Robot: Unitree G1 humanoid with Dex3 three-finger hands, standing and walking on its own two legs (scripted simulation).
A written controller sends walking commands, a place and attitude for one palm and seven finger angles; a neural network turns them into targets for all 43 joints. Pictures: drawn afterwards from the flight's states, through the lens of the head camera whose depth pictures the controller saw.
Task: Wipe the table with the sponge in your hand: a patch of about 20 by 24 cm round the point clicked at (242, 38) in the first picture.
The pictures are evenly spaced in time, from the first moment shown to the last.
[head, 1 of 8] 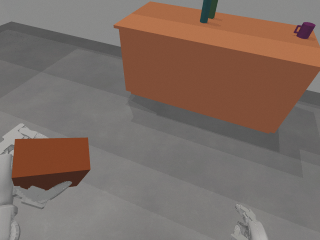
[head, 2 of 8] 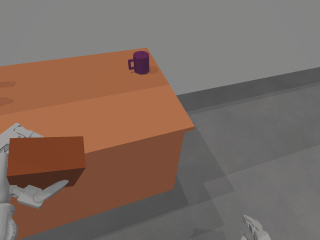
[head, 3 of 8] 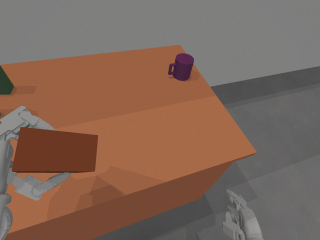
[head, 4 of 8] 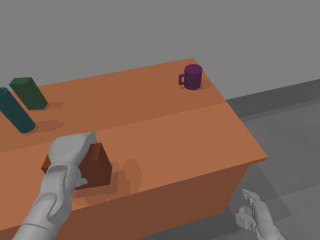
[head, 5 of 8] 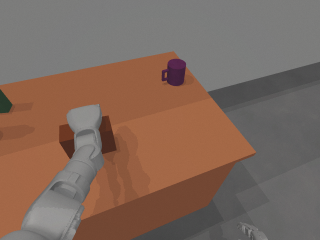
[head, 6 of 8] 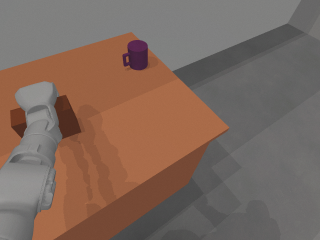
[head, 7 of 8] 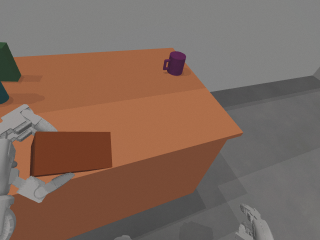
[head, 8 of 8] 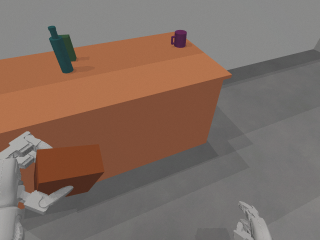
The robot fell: no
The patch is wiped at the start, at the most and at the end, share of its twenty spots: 0.00 1.00 1.00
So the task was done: yes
